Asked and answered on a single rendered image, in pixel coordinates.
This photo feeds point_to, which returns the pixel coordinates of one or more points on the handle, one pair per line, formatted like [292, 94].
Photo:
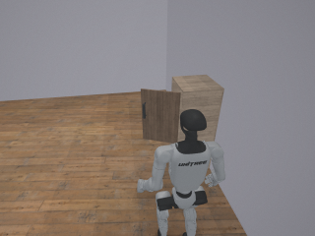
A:
[144, 110]

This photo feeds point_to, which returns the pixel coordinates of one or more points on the left robot upper arm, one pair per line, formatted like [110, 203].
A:
[162, 156]

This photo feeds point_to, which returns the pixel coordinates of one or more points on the right robot upper arm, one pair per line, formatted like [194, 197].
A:
[217, 160]

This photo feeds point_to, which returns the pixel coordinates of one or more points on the left robot thigh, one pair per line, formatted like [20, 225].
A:
[164, 202]

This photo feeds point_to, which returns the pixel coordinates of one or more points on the right robot hand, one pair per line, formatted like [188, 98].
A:
[208, 180]

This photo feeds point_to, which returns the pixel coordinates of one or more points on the cupboard door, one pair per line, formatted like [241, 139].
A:
[162, 110]

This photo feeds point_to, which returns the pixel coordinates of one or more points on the left robot hand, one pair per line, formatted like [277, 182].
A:
[138, 186]

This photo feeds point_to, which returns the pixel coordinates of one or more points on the right robot forearm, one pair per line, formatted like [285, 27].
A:
[215, 181]

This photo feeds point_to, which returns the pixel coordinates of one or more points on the robot left shin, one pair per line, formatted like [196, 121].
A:
[162, 224]

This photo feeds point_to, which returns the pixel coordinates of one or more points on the left robot forearm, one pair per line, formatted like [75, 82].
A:
[146, 185]

